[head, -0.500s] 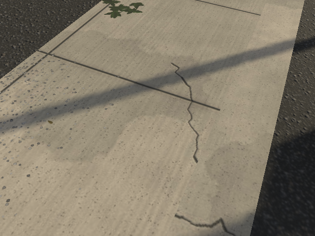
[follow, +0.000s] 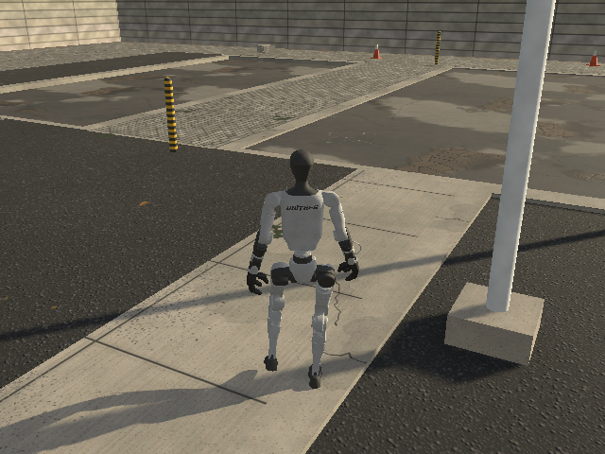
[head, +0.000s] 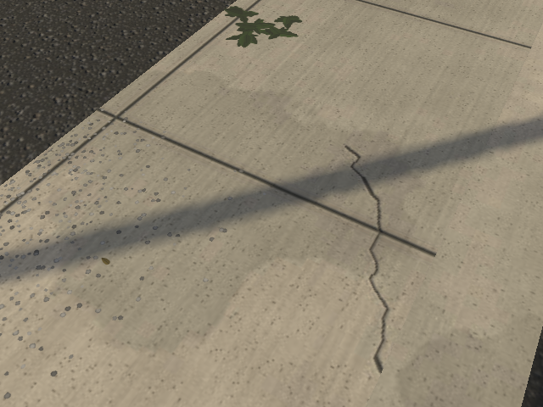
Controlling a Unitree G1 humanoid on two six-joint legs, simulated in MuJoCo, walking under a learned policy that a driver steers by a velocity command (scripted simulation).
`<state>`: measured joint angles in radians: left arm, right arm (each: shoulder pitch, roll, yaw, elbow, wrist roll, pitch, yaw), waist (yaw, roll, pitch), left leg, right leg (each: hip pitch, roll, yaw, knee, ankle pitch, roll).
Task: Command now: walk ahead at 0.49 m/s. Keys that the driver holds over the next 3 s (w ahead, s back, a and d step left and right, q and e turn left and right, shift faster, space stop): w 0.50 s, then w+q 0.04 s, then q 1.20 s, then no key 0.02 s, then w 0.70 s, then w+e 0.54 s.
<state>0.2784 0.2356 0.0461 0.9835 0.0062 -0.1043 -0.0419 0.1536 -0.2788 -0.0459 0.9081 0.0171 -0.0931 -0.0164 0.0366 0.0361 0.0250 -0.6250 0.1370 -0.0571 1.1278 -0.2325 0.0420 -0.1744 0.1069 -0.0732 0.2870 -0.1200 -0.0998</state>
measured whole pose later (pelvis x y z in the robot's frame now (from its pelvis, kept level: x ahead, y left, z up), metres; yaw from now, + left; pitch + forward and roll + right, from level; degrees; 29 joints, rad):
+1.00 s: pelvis +0.48 +0.04 -0.01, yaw +13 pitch +2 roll +0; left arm 0.05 0.24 0.04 0.82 0.03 -0.03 0.03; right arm 0.23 -0.31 -0.09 0.83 0.02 0.04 -0.05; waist -0.02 0.03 0.05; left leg -0.55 0.03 -0.02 1.14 -0.46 -0.06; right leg -0.39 -0.02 -0.09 0.43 -0.08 -0.04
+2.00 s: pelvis +0.53 +0.10 +0.00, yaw +44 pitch +2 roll +1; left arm 0.27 0.27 0.06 0.83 -0.01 -0.04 0.02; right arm 0.23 -0.31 -0.07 0.66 0.01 0.00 -0.01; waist 0.05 0.02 -0.02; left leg -0.45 0.02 -0.03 0.82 -0.34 -0.04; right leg -0.15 -0.03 0.00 0.35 -0.23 -0.01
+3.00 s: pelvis +0.88 +0.43 +0.00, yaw +31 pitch +2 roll -1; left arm 0.35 0.29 0.06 0.77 -0.03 -0.05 0.00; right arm 0.06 -0.28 -0.03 0.63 0.00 -0.11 0.01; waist 0.10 0.04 0.03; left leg -0.61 0.05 -0.11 0.55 0.04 -0.06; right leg -0.12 0.11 0.16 0.37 -0.28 -0.07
